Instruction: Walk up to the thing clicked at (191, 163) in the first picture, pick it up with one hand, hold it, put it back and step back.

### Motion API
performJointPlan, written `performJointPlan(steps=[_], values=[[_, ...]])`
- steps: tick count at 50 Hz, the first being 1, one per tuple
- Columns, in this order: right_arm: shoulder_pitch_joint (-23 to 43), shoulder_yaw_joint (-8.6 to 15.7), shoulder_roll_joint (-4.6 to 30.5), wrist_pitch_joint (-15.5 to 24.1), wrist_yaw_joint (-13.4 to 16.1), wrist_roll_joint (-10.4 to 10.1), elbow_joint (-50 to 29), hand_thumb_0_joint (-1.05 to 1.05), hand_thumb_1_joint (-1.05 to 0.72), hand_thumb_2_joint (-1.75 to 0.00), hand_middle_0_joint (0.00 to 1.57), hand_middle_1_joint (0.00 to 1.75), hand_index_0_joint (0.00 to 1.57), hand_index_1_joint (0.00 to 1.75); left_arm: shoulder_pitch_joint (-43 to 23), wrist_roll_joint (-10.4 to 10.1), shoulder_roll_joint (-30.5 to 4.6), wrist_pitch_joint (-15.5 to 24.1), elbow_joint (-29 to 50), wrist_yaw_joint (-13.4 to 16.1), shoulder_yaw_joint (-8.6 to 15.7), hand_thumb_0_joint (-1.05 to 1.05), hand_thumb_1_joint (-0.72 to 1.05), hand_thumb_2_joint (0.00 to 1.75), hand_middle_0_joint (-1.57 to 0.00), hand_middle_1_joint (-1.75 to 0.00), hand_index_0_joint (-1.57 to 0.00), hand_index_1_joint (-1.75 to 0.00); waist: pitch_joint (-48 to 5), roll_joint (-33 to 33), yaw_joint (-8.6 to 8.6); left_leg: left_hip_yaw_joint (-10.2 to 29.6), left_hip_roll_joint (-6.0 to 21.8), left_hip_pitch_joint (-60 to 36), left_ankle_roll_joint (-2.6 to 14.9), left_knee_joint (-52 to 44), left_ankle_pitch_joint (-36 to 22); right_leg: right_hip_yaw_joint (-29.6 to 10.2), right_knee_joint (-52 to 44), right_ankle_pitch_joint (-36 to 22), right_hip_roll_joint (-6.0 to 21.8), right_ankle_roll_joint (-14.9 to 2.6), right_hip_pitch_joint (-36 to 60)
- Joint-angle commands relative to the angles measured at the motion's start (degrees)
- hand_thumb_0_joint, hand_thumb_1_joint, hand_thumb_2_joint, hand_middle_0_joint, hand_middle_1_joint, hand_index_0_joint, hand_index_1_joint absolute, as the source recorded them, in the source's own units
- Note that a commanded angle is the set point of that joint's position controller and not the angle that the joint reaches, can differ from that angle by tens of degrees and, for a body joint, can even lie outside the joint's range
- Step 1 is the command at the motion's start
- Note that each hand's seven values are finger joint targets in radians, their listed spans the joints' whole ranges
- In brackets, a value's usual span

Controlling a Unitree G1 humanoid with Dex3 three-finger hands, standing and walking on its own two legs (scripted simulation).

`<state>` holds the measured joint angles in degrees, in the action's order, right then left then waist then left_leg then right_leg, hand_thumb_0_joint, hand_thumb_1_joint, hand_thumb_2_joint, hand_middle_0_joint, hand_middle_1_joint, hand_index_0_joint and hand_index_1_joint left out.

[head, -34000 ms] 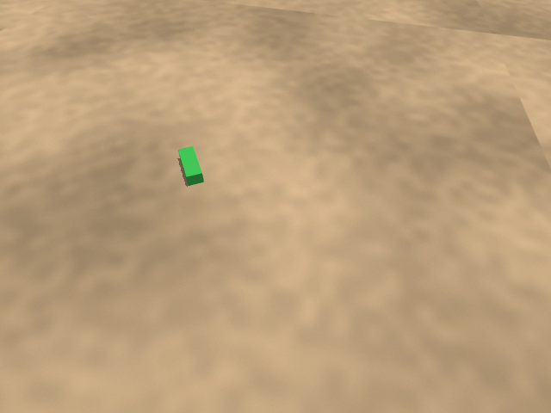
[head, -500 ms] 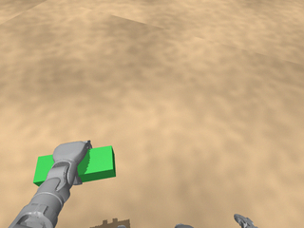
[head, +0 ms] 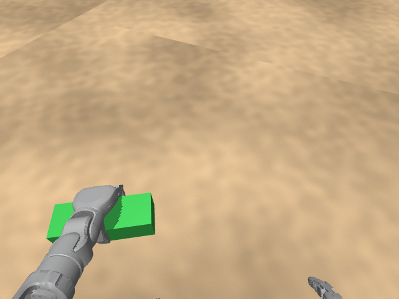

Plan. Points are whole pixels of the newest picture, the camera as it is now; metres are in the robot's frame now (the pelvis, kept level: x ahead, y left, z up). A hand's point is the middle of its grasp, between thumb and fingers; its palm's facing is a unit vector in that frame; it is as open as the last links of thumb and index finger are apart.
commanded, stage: hold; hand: left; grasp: from above
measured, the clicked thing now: (105, 219) +0.31 +0.23 -0.08
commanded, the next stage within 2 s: crouch in 1.28 s
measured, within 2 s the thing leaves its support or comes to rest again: neither
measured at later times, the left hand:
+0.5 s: hand (100, 223) +0.28 +0.22 -0.04, palm faces -0.44 -0.07 -0.89, open 11.1 cm
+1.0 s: hand (101, 224) +0.28 +0.21 -0.04, palm faces -0.45 -0.08 -0.89, open 11.1 cm
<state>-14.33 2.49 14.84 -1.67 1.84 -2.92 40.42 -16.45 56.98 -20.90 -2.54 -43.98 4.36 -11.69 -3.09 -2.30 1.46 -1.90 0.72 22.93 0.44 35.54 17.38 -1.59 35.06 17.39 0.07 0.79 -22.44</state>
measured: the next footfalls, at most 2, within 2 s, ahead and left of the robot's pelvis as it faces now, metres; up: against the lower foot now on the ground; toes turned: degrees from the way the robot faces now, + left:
none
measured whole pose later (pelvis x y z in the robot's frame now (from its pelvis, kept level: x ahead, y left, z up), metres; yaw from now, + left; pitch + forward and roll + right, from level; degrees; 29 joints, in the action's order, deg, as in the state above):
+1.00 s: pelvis -0.01 +0.00 +0.01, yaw +0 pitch +1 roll +0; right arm -11.0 1.3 14.5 -3.3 2.7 -3.9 38.5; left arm -13.4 56.6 -21.1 -2.5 -37.1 0.0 -12.6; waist -0.1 -2.7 0.0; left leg -2.0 0.4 15.6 0.3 27.7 13.2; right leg -1.7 28.5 13.8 0.3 0.6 -15.7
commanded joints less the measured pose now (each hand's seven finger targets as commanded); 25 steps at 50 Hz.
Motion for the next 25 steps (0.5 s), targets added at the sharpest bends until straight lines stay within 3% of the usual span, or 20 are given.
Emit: performJointPlan(steps=[1, 11, 16, 19, 21, 25], values=[[2.23, 2.79, 8.27, 1.65, 0.38, -0.19, -7.32, 0.0, -0.89, -0.9, 0.2, 0.3, 0.2, 0.3, -18.4, 0.41, -11.46, 0.01, 11.36, 1.36, 4.45, 0.0, 0.48, 1.06, -0.86, -0.94, -0.86, -0.94, -13.76, 1.39, 0.02, 0.35, -1.39, -9.54, 0.29, -5.14, -14.97, 0.57, -5.62, -13.95, -2.25, -1.46, 5.14], [3.29, 2.31, 8.0, 1.23, 0.46, -0.33, -7.88, 0.0, -0.9, -0.9, 0.2, 0.3, 0.2, 0.3, -18.0, 0.21, -12.32, 0.0, 12.7, 0.36, 5.18, 0.0, 0.49, 1.09, -0.86, -0.97, -0.87, -0.97, -12.77, 1.86, -0.27, -0.15, -1.61, -10.8, 0.7, -6.97, -13.9, 0.22, -7.82, -13.3, -1.83, -1.25, 6.65], [4.55, 2.24, 8.03, 1.18, 0.58, -0.44, -8.69, 0.0, -0.9, -0.9, 0.2, 0.3, 0.2, 0.3, -19.16, 0.19, -12.81, 0.7, 14.77, -0.35, 5.15, 0.0, 0.48, 1.05, -0.85, -0.97, -0.86, -0.96, -12.06, -0.08, -1.13, 0.39, -1.05, -11.52, 0.26, -8.87, -11.16, 0.68, -8.58, -9.77, -2.14, -1.72, 6.6], [4.86, 2.06, 7.96, 1.26, 0.64, -0.46, -8.78, 0.0, -0.9, -0.9, 0.2, 0.3, 0.2, 0.3, -18.42, -0.13, -11.93, 0.67, 15.1, -0.48, 4.5, 0.0, 0.47, 1.07, -0.85, -0.97, -0.85, -0.97, -11.8, 0.57, -0.41, 0.23, -1.16, -12.12, 0.38, -9.01, -11.61, 0.51, -9.02, -10.27, -2.0, -1.64, 6.78], [5.16, 2.2, 8.34, 1.25, 0.77, -0.48, -8.87, 0.0, -0.9, -0.9, 0.2, 0.3, 0.2, 0.3, -18.83, -0.45, -13.37, 0.81, 15.8, -0.56, 5.66, 0.0, 0.49, 1.07, -0.86, -0.97, -0.86, -0.97, -11.94, 0.2, -1.09, 0.35, -1.11, -12.38, 0.27, -9.25, -11.84, 0.67, -9.27, -10.31, -2.04, -1.57, 7.37], [5.52, 1.86, 8.0, 1.23, 0.94, -0.62, -8.83, 0.0, -0.9, -0.9, 0.2, 0.3, 0.2, 0.3, -18.29, -0.37, -12.47, 0.58, 16.09, -0.96, 4.8, 0.0, 0.49, 1.06, -0.86, -0.96, -0.87, -0.96, -11.71, 1.36, -0.67, 0.09, -1.16, -13.0, 0.49, -9.62, -11.88, 0.44, -9.81, -10.51, -1.94, -1.5, 7.6]])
